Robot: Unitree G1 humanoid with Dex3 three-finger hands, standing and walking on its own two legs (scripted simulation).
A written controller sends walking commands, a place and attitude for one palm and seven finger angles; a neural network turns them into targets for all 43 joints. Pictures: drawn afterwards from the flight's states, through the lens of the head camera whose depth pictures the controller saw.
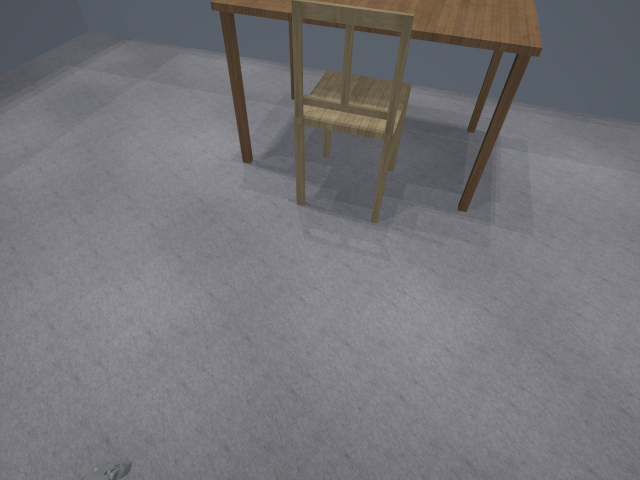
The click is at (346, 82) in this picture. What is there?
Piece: chair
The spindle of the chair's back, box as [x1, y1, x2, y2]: [341, 24, 353, 104]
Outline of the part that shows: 347,24 345,27 341,89 342,104 347,104 353,37 353,25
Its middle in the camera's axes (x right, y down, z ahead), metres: +0.09 -0.58 +1.30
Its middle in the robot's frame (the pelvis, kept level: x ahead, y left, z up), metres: +1.36 -0.02 -0.09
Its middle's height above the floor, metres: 0.68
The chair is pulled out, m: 0.00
